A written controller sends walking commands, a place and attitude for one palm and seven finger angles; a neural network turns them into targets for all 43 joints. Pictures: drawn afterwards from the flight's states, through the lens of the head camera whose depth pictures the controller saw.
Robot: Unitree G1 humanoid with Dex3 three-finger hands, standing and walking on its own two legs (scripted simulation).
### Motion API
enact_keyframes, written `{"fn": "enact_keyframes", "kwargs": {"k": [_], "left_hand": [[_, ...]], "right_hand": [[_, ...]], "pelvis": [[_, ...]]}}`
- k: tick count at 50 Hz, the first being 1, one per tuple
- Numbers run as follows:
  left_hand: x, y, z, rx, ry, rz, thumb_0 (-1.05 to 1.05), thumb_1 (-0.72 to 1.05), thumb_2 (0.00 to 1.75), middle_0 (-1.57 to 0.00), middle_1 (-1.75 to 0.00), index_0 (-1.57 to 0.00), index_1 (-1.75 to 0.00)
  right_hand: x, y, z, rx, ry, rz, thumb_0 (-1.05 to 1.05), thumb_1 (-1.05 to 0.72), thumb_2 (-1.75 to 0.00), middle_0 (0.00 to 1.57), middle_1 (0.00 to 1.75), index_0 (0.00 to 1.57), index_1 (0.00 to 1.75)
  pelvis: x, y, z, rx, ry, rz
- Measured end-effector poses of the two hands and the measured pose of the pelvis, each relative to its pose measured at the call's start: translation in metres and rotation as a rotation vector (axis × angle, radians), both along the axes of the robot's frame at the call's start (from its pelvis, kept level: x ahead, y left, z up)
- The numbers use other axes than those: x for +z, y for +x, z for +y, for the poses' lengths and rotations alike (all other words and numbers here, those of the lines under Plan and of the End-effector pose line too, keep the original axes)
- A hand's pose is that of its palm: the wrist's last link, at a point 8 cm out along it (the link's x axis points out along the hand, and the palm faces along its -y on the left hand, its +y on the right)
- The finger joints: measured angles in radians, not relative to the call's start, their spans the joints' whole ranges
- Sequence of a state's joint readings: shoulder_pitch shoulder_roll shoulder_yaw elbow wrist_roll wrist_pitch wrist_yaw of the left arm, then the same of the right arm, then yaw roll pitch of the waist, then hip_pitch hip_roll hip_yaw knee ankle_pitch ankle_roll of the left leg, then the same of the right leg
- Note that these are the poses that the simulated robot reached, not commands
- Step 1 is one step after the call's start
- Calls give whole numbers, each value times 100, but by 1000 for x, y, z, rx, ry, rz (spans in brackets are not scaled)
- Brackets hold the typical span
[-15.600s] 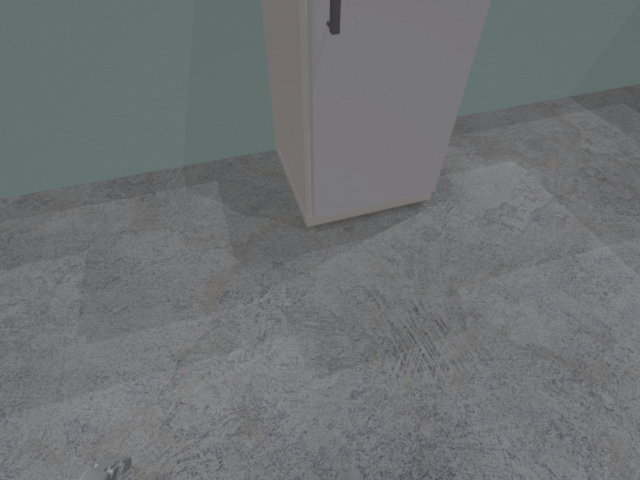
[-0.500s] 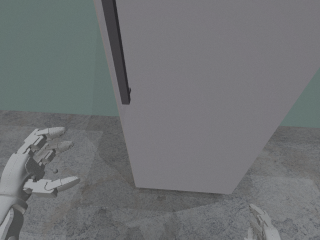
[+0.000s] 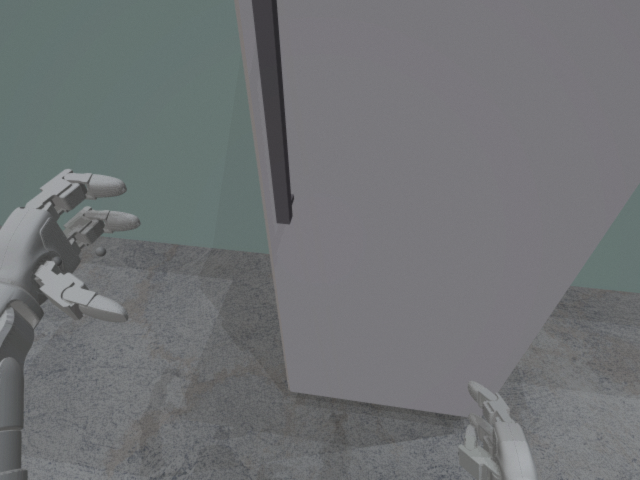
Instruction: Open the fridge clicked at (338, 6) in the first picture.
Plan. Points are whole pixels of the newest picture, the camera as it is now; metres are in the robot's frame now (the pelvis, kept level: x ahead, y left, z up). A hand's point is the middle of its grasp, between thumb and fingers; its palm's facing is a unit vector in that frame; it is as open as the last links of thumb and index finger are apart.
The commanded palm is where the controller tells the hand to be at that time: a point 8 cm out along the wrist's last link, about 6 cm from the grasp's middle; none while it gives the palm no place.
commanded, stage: raise the hand to about handle height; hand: left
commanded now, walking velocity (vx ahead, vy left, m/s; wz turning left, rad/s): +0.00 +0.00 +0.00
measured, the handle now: (279, 114) +0.51 +0.13 +0.24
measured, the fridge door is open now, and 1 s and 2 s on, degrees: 0 0 0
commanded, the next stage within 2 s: move the hooked fingers beside the handle in 0.66 s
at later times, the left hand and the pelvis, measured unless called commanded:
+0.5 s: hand (117, 221) +0.29 +0.25 +0.22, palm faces +0.05 -0.99 -0.10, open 14.0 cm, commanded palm +0.25 +0.30 +0.24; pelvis +0.01 -0.02 +0.00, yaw -1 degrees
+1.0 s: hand (134, 205) +0.31 +0.25 +0.22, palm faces +0.03 -1.00 -0.08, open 14.0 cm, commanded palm +0.28 +0.29 +0.23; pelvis +0.01 -0.02 +0.00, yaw +0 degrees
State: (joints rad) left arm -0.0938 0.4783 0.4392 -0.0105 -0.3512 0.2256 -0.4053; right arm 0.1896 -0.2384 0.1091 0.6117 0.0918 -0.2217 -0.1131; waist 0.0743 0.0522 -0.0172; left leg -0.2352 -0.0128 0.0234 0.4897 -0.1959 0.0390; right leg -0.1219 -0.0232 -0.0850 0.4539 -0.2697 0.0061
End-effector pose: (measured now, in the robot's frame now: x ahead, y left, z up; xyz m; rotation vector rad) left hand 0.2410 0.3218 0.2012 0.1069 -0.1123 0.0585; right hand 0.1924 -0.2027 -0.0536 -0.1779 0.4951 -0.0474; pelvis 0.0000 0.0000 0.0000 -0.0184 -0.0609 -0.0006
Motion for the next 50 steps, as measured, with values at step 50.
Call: {"fn": "enact_keyframes", "kwargs": {"k": [50], "left_hand": [[25, 47, -22, -32, -21, 9, -1, -50, 30, -30, -120, -31, -120]], "right_hand": [[-5, 11, -33, -52, 6, 35, 1, -90, -90, 20, 30, 21, 30]], "pelvis": [[1, 15, -15, -4, 10, 13]]}}
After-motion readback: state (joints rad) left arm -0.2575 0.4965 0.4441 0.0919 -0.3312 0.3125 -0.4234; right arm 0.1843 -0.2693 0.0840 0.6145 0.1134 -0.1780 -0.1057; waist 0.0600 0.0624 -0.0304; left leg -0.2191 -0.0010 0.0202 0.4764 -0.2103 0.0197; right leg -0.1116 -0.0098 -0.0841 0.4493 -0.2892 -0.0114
